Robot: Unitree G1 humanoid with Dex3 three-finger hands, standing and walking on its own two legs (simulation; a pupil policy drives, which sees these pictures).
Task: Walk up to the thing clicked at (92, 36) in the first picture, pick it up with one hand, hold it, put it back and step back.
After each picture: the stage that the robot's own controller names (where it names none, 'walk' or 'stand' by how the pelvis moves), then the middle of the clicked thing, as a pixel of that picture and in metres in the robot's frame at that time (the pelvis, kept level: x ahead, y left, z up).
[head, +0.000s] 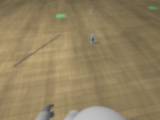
stand; (92, 39) +1.69 +0.04 -0.66
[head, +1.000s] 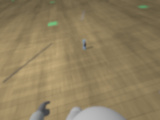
walk; (84, 44) +1.54 +0.28 -0.63
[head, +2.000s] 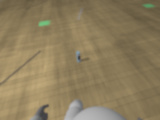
walk; (78, 57) +1.02 +0.33 -0.64
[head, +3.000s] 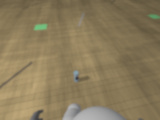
walk; (76, 76) +0.62 +0.23 -0.63
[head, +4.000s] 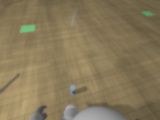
stand; (73, 90) +0.38 +0.18 -0.63
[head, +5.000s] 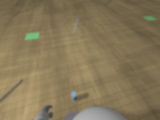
stand; (74, 96) +0.34 +0.19 -0.65
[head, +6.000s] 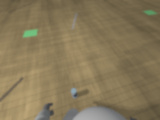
stand; (74, 93) +0.35 +0.20 -0.65
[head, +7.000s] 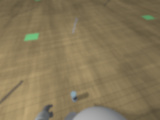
stand; (74, 96) +0.35 +0.20 -0.66
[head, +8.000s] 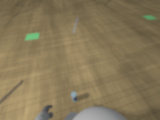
stand; (74, 97) +0.34 +0.19 -0.66
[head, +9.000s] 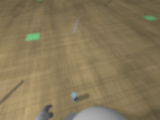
go down; (74, 97) +0.34 +0.19 -0.66
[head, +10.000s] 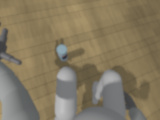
go down; (62, 54) +0.44 +0.21 -0.24
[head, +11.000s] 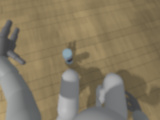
approach; (68, 57) +0.44 +0.20 -0.26
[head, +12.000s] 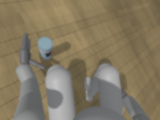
close in; (45, 50) +0.43 +0.24 -0.16
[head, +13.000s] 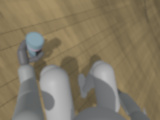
close; (35, 48) +0.43 +0.25 -0.16
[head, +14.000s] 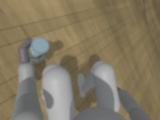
lift; (37, 50) +0.40 +0.24 -0.17
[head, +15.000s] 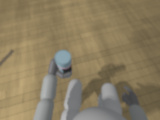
lift; (65, 67) +0.33 +0.18 +0.03
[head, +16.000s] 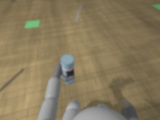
hold; (68, 71) +0.31 +0.16 +0.03
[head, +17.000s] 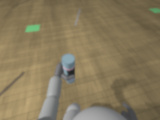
hold; (69, 70) +0.32 +0.16 +0.05
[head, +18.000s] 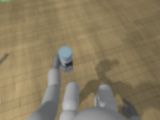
crouch; (67, 61) +0.38 +0.17 -0.02
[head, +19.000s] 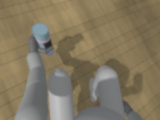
lower; (45, 43) +0.47 +0.24 -0.09
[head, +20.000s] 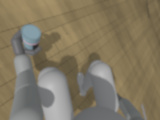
lower; (31, 43) +0.46 +0.26 -0.16
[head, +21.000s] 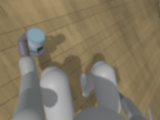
lower; (36, 45) +0.44 +0.25 -0.15
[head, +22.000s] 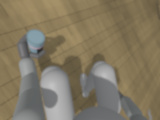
lower; (36, 47) +0.43 +0.25 -0.15
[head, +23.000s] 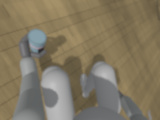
lower; (37, 46) +0.43 +0.25 -0.15
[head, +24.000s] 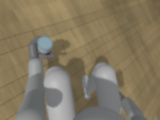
open; (44, 50) +0.43 +0.23 -0.17
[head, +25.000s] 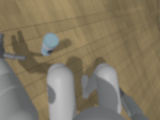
stand; (48, 46) +0.43 +0.23 -0.18
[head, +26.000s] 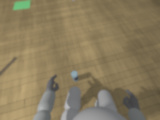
stand; (75, 76) +0.40 +0.16 -0.49
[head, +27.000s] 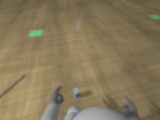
stand; (76, 93) +0.38 +0.16 -0.60
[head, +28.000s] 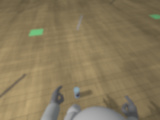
stand; (77, 93) +0.39 +0.15 -0.60
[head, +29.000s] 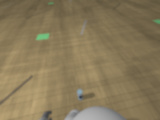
stand; (80, 95) +0.40 +0.14 -0.65
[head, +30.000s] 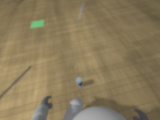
walk; (79, 82) +0.43 +0.18 -0.62
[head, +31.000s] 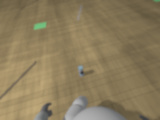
walk; (81, 71) +0.65 +0.21 -0.64
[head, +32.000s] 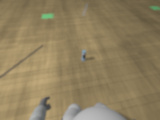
stand; (83, 55) +1.00 +0.14 -0.63
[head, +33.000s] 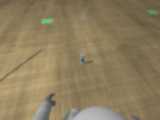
stand; (82, 59) +0.99 +0.16 -0.64
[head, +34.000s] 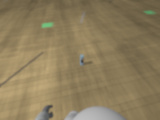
stand; (81, 60) +1.01 +0.19 -0.66
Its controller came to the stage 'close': yes
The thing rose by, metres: 0.70
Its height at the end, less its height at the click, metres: +0.00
